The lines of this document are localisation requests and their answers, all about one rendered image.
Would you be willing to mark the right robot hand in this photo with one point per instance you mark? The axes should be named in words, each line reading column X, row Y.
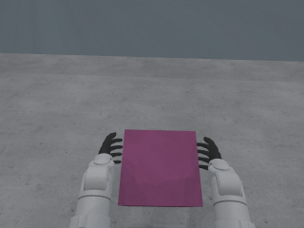
column 213, row 152

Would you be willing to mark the left robot forearm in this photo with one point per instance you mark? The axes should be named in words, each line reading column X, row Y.
column 95, row 194

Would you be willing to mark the carton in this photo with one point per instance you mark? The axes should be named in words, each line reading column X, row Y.
column 160, row 168

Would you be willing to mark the left robot hand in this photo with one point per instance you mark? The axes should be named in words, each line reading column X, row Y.
column 106, row 148

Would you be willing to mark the right robot forearm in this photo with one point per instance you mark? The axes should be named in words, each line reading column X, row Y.
column 229, row 201

